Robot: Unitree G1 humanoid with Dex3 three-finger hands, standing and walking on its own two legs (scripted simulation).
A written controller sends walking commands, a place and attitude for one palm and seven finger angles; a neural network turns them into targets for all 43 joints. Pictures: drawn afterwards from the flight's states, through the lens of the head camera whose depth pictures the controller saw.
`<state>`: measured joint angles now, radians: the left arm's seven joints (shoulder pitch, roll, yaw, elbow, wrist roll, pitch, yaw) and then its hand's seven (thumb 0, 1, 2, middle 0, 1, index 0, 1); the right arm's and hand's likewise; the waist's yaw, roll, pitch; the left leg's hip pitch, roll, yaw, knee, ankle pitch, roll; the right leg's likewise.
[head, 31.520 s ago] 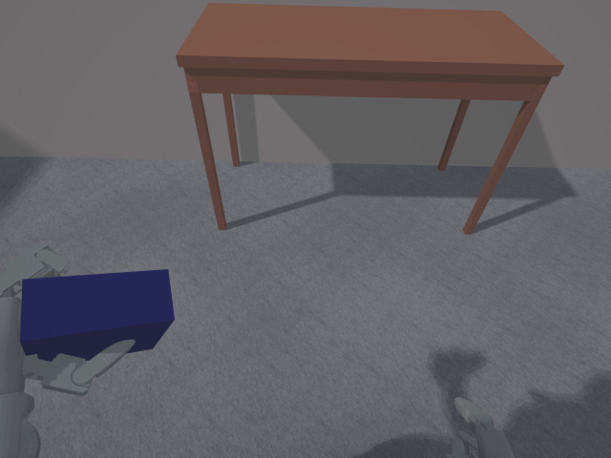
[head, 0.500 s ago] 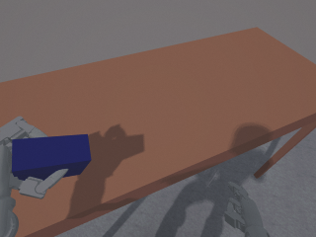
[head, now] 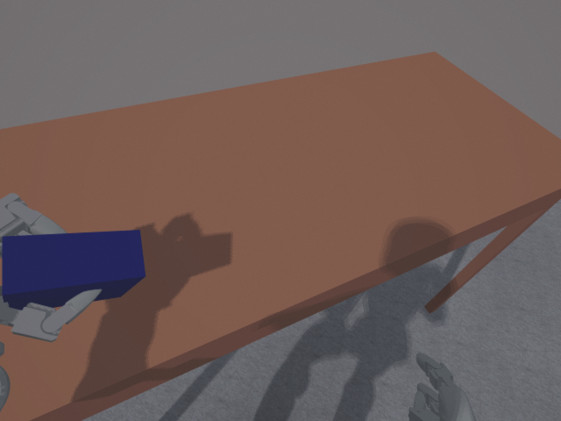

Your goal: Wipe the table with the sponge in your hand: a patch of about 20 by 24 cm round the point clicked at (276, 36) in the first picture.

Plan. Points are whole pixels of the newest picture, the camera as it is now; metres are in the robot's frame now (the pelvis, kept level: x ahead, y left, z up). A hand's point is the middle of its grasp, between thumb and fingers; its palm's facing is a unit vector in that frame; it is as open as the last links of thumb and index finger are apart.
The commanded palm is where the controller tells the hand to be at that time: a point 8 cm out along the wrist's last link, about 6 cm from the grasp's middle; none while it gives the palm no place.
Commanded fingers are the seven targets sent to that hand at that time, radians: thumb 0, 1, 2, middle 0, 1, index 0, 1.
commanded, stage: come to a stop and stand still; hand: left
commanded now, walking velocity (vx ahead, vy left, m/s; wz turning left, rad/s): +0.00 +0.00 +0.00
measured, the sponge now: (92, 270) +0.24 +0.24 +0.12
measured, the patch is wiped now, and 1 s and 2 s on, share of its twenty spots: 0.00 0.00 0.00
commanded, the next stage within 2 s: look again from close up in 0.78 s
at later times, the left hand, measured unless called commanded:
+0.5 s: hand (32, 254) +0.23 +0.27 +0.17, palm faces +0.48 -0.82 -0.32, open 9.1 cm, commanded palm +0.17 +0.29 +0.18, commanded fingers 0.00 0.10 1.30 -1.20 -1.60 -1.20 -1.60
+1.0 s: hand (51, 265) +0.23 +0.26 +0.16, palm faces +0.40 -0.83 -0.38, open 9.1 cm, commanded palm +0.17 +0.29 +0.18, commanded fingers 0.00 0.10 1.30 -1.20 -1.60 -1.20 -1.60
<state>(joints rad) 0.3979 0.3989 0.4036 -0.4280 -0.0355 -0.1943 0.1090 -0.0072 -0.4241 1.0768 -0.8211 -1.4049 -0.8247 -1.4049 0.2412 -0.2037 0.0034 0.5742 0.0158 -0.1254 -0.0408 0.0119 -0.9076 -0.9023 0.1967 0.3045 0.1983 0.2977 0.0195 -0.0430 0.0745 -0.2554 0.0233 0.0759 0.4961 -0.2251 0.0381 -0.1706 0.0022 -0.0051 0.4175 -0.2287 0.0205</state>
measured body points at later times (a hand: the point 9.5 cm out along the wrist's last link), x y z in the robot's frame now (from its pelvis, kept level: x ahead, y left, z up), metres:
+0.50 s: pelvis +0.01 +0.01 +0.00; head +0.04 +0.03 +0.45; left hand +0.20 +0.32 +0.19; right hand +0.20 -0.21 -0.07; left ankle +0.03 +0.09 -0.74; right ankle +0.00 -0.14 -0.74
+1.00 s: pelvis +0.01 +0.01 +0.00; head +0.04 +0.03 +0.45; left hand +0.20 +0.30 +0.18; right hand +0.19 -0.21 -0.07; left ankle +0.03 +0.09 -0.74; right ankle +0.00 -0.14 -0.74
